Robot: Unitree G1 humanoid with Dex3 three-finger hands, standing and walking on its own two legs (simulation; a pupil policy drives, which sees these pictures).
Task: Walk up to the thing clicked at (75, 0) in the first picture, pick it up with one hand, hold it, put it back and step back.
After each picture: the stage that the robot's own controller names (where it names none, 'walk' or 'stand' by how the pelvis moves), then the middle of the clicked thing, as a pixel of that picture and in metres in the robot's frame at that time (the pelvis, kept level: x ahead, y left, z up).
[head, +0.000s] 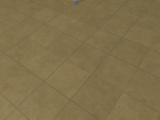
stand; out of the picture +2.35 +0.16 -0.66
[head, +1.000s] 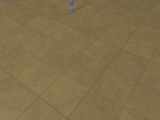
walk; (71, 4) +2.21 +0.15 -0.65
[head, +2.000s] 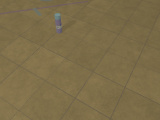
walk; (58, 23) +1.58 +0.25 -0.65
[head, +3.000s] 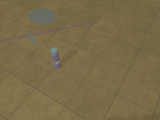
walk; (55, 58) +1.06 +0.28 -0.65
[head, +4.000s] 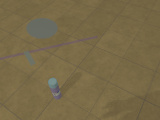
walk; (55, 89) +0.67 +0.26 -0.64
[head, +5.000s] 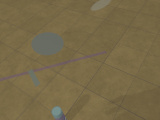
walk; (60, 117) +0.46 +0.26 -0.63
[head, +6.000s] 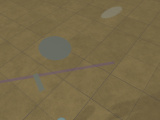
stand; out of the picture +0.40 +0.21 -0.65
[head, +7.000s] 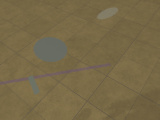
stand; out of the picture +0.36 +0.21 -0.65
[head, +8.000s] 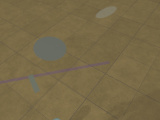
stand; out of the picture +0.39 +0.23 -0.66
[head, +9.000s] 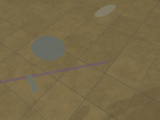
stand; out of the picture +0.38 +0.23 -0.66
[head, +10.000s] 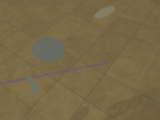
go down; out of the picture +0.38 +0.23 -0.66
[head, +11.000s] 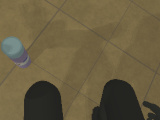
go down; (18, 55) +0.44 +0.27 -0.29
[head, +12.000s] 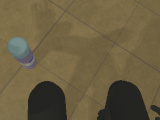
approach; (24, 55) +0.44 +0.27 -0.27
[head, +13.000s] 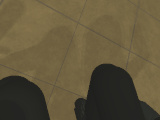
close in; out of the picture +0.43 +0.32 -0.16
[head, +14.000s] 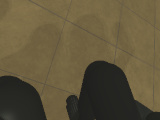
close; out of the picture +0.42 +0.32 -0.16
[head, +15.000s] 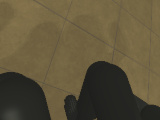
lift; out of the picture +0.38 +0.31 -0.16
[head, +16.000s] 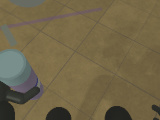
lift; (24, 80) +0.33 +0.20 +0.03
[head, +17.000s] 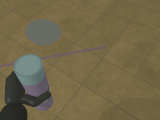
hold; (37, 87) +0.32 +0.18 +0.03
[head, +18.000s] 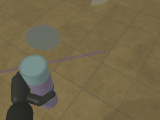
hold; (42, 86) +0.32 +0.16 +0.04
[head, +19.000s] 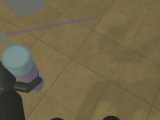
crouch; (27, 73) +0.38 +0.20 -0.03
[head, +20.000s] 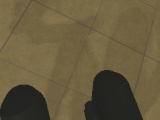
lower; out of the picture +0.48 +0.30 -0.06
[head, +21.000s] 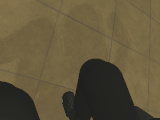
lower; out of the picture +0.43 +0.32 -0.16
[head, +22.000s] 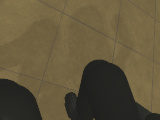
lower; out of the picture +0.42 +0.32 -0.16
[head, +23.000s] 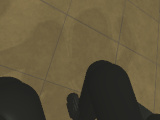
lower; out of the picture +0.41 +0.32 -0.16
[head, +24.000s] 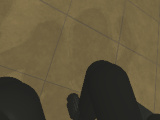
lower; out of the picture +0.40 +0.31 -0.16
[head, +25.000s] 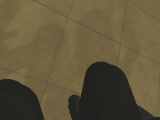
open; out of the picture +0.42 +0.30 -0.17
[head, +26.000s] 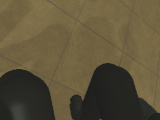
stand; out of the picture +0.41 +0.29 -0.17
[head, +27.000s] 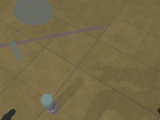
stand; (50, 104) +0.39 +0.22 -0.51
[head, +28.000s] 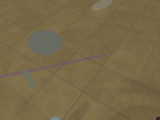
stand; out of the picture +0.38 +0.21 -0.60
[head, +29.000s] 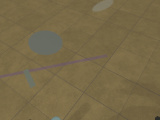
stand; out of the picture +0.38 +0.21 -0.60
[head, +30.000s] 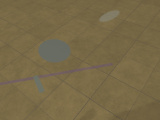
stand; out of the picture +0.40 +0.20 -0.65
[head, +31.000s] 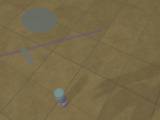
walk; (61, 98) +0.47 +0.20 -0.63
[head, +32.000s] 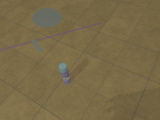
walk; (65, 74) +0.77 +0.24 -0.64
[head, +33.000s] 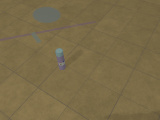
stand; (60, 59) +1.01 +0.26 -0.64
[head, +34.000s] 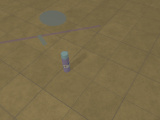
stand; (65, 62) +1.03 +0.22 -0.66
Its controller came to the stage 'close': yes
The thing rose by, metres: 0.68
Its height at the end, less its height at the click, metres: +0.00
